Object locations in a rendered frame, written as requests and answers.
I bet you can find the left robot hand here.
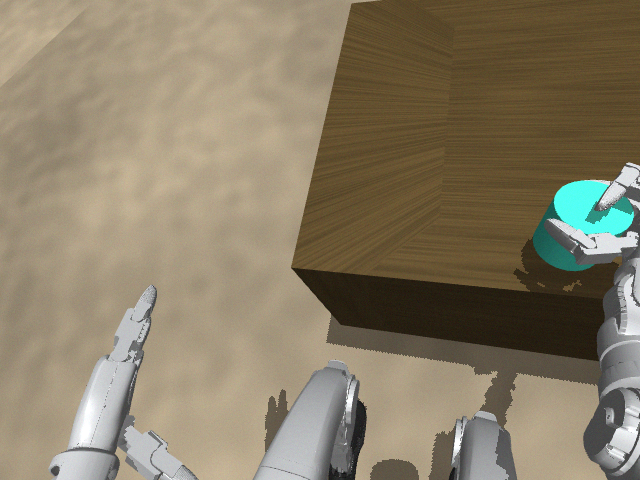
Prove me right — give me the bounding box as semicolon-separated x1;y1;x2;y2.
67;285;198;480

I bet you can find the left robot arm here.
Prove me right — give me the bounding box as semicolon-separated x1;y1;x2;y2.
48;448;120;480

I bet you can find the left robot foot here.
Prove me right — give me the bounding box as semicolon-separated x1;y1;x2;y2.
328;400;366;480

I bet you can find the right robot hand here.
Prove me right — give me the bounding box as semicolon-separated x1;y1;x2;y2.
544;162;640;265

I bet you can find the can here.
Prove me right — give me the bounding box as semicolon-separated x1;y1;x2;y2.
533;181;634;271

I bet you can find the right robot arm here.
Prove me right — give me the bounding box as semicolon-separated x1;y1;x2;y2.
583;257;640;480

